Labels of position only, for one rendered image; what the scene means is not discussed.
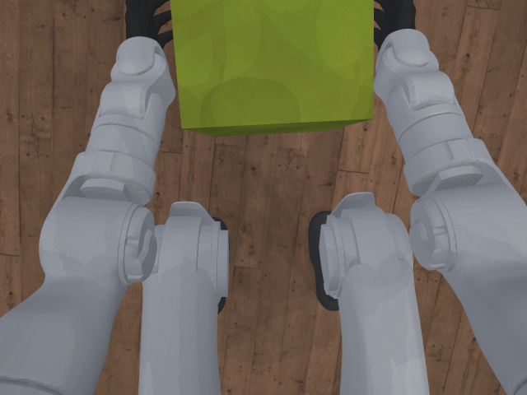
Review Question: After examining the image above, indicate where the left robot forearm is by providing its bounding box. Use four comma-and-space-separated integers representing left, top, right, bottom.
39, 36, 176, 271

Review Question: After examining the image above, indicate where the left robot upper arm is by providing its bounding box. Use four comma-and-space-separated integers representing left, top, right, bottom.
0, 197, 157, 395

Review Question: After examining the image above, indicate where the right robot upper arm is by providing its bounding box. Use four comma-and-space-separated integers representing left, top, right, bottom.
408, 182, 527, 395

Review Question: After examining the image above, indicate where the right robot hand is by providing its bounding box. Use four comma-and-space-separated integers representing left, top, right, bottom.
374, 0, 416, 52

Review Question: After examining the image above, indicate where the robot right thigh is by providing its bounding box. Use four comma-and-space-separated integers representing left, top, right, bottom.
319, 206, 430, 395

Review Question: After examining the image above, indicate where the carton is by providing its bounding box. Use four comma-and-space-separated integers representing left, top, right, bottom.
170, 0, 374, 137

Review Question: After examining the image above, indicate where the left robot hand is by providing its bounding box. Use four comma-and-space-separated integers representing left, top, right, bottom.
125, 0, 174, 49

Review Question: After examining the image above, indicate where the right robot shin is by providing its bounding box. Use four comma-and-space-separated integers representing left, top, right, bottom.
324, 192, 413, 299

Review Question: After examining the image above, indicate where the right robot forearm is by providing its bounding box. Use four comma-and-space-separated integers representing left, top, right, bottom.
374, 29, 527, 211

